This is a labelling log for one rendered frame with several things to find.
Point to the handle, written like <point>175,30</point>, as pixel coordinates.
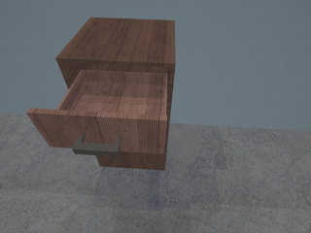
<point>84,148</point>

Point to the cabinet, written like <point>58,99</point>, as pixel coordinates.
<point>124,45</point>

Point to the drawer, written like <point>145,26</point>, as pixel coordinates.
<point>104,105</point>

